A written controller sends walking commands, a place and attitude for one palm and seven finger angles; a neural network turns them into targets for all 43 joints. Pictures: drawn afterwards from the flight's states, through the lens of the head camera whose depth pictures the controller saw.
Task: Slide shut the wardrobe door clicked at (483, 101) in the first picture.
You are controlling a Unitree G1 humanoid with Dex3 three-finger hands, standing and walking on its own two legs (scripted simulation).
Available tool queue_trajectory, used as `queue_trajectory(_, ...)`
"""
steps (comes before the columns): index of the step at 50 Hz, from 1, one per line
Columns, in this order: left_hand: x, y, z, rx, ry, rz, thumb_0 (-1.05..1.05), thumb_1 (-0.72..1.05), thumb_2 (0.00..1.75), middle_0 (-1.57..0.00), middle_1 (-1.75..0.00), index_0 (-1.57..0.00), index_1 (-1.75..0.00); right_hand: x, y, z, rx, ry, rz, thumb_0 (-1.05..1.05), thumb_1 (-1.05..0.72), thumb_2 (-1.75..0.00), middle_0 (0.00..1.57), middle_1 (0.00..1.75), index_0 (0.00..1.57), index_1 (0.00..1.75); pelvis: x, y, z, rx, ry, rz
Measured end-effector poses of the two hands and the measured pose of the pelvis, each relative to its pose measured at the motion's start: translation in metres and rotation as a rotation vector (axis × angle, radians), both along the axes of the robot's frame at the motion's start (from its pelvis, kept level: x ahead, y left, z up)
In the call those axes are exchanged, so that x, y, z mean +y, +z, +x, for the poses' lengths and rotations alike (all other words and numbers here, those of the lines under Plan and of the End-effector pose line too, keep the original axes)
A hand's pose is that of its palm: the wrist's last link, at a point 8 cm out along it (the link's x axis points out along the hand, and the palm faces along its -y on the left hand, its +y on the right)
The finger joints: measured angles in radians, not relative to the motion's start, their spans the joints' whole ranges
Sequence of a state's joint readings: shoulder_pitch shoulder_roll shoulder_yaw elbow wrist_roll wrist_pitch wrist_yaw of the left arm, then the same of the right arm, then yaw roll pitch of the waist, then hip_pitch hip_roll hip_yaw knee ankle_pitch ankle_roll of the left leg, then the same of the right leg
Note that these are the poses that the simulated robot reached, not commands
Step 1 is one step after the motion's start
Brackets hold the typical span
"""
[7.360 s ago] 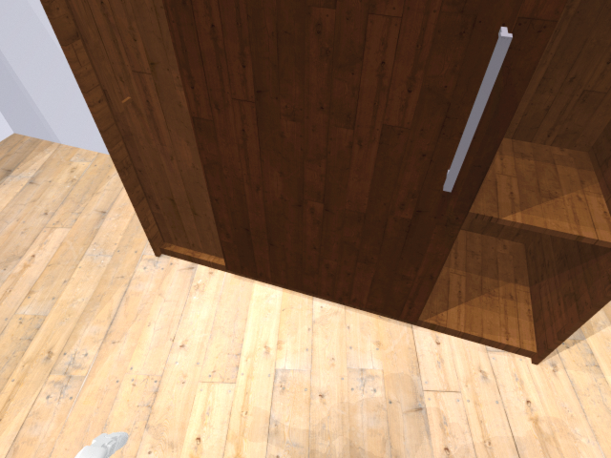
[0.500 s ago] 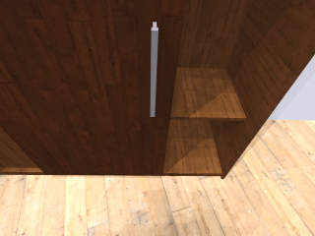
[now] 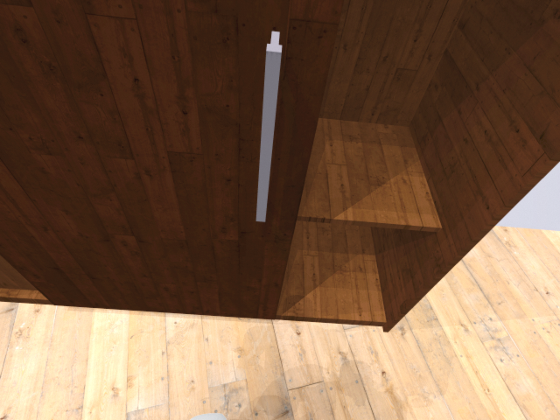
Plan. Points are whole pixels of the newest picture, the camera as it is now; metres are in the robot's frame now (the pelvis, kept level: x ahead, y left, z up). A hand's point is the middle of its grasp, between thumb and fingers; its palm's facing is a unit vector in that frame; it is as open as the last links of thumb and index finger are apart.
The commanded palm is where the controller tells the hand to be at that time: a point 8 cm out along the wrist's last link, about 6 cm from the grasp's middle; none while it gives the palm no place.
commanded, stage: shuffle to correct the standing spot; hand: left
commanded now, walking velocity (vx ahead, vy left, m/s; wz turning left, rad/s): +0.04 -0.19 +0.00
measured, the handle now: (266, 145) +0.48 +0.07 +0.12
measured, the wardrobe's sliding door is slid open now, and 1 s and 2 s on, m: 0.40 0.40 0.40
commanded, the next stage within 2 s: come to a stop and stand still in 0.24 s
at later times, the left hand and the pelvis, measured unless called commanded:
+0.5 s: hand out of the picture +0.10 +0.07 -0.14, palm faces +0.04 -0.97 -0.26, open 7.3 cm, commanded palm none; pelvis +0.05 -0.11 +0.02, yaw +2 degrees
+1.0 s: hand out of the picture -0.05 +0.10 -0.15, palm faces +0.17 -0.95 -0.25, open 7.4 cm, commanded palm none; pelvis -0.01 -0.10 +0.02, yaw +3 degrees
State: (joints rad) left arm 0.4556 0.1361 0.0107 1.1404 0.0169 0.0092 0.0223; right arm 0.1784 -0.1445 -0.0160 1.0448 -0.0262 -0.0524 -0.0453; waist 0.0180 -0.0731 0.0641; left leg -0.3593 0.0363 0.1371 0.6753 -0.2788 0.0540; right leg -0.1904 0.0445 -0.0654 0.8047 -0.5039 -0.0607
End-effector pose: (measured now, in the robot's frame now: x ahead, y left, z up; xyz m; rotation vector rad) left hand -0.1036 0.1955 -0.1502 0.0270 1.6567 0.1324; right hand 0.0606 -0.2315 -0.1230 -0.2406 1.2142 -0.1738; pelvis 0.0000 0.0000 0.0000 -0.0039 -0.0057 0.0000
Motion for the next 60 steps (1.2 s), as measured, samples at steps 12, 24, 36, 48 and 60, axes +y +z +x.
queue_trajectory(12,0.004,0.026,0.14,-0.31,-0.041,0.091,0.0,0.91,0.9,-0.2,-0.29,-0.2,-0.3,-0.031,0.013,-0.018,0.109,-0.019,0.033,0.0,-0.92,-0.9,0.2,0.3,0.2,0.3,-0.034,0.024,0.021,0.01,0.014,-0.01)
queue_trajectory(24,-0.071,0.042,0.194,-0.392,-0.106,0.171,0.0,0.91,0.9,-0.2,-0.29,-0.2,-0.3,-0.115,-0.018,-0.023,0.2,-0.08,0.093,0.0,-0.91,-0.9,0.2,0.3,0.2,0.3,-0.11,0.014,0.044,0.017,0.027,0.02)
queue_trajectory(36,-0.097,0.047,0.157,-0.376,-0.016,0.192,0.0,0.92,0.9,-0.2,-0.3,-0.21,-0.3,-0.131,-0.003,0.022,0.131,0.015,0.108,0.0,-0.91,-0.9,0.2,0.3,0.2,0.3,-0.136,0.025,0.033,0.006,0.051,0.048)
queue_trajectory(48,-0.062,0.04,0.051,-0.233,0.071,0.194,0.01,0.9,0.9,-0.2,-0.3,-0.21,-0.3,-0.1,0.014,0.037,-0.015,0.112,0.094,0.0,-0.91,-0.9,0.2,0.3,0.2,0.3,-0.107,0.026,-0.005,0.005,0.058,0.052)
queue_trajectory(60,-0.035,0.025,0.047,-0.244,0.042,0.106,0.01,0.91,0.9,-0.2,-0.29,-0.2,-0.3,-0.056,0.013,-0.099,0.196,-0.002,0.065,0.0,-0.92,-0.9,0.2,0.3,0.2,0.3,-0.072,0.026,-0.018,0.004,0.061,0.018)
